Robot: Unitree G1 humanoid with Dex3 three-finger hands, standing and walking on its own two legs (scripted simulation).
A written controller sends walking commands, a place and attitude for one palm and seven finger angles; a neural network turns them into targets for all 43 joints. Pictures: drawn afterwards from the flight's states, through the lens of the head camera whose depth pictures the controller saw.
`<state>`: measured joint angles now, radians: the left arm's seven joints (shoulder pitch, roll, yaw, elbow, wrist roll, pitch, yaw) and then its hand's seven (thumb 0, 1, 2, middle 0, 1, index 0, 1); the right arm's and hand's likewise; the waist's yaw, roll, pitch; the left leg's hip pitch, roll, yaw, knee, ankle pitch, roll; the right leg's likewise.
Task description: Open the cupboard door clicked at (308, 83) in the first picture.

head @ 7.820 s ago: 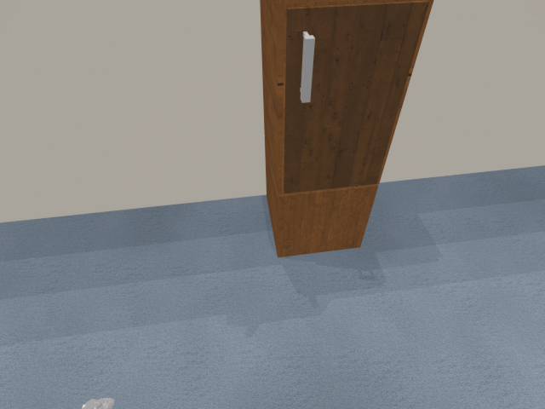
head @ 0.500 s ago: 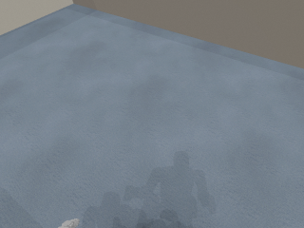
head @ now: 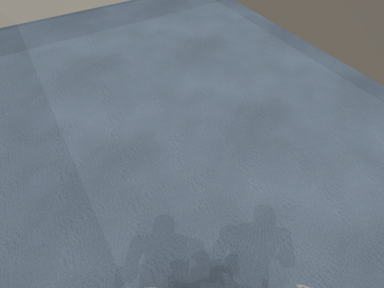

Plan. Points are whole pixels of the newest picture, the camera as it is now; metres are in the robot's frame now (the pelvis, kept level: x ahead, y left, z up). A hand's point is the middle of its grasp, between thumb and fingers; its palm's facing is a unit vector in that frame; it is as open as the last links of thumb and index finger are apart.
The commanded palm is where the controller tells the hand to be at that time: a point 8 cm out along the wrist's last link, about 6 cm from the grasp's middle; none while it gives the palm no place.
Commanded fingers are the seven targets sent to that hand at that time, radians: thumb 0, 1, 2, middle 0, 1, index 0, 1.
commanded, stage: turn to face it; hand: left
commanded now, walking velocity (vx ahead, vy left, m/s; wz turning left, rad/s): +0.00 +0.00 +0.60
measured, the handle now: out of the picture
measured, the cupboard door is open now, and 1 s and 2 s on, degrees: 0 0 0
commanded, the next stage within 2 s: none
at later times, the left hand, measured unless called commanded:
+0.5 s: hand out of the picture +0.09 +0.23 -0.13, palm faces +0.26 -0.93 -0.26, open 7.4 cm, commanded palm none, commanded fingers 0.00 0.90 0.90 -0.20 -0.30 -0.20 -0.30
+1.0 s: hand out of the picture -0.12 +0.22 -0.18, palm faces +0.60 -0.76 -0.25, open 7.4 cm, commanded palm none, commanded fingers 0.00 0.90 0.90 -0.20 -0.30 -0.20 -0.30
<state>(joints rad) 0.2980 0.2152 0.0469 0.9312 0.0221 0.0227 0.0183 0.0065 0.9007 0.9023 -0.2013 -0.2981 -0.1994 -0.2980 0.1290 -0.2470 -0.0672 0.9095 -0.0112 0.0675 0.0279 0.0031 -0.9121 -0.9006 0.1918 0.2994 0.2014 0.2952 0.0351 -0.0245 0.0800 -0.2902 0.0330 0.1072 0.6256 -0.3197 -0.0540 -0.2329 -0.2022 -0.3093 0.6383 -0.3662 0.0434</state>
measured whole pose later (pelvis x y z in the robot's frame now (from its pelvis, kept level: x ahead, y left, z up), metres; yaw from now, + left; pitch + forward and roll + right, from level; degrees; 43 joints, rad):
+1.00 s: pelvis -0.03 +0.02 -0.01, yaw +35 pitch +0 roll +0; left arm 0.26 0.26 0.06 0.92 0.01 0.05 0.02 0.01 0.90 0.90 -0.20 -0.30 -0.20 -0.30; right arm 0.13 -0.25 -0.07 0.90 -0.01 0.04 0.03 0.00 -0.91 -0.90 0.19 0.30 0.20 0.30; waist 0.02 -0.06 0.10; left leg -0.33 0.00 0.08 0.67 -0.31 0.02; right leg -0.31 -0.20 -0.17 0.86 -0.52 0.09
